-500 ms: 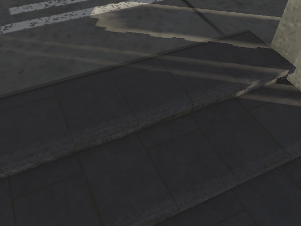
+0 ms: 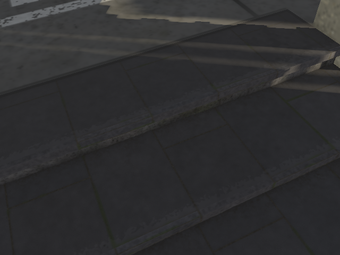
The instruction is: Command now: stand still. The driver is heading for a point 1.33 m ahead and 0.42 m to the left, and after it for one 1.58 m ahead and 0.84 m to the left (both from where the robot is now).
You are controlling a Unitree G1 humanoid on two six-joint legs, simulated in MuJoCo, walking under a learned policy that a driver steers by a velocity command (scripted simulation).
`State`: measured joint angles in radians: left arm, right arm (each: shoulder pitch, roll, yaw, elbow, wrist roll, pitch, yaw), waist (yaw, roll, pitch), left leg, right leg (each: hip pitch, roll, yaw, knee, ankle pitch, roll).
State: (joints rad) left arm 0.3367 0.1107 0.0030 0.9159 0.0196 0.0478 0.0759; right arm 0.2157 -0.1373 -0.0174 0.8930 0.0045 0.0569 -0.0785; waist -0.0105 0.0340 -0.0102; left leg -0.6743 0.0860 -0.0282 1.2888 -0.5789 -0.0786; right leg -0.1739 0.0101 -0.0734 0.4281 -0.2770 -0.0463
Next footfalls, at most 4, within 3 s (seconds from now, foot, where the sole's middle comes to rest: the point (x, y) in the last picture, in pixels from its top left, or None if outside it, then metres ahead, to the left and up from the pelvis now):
0.02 left None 0.07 0.17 -0.67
0.80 right None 0.43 -0.02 -0.67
1.22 left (130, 203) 0.63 0.19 -0.56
1.74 right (185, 196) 0.65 -0.01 -0.56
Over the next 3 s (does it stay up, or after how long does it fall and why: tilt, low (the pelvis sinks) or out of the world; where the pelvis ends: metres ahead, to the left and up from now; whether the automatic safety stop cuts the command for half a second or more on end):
stays up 1.03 0.45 0.32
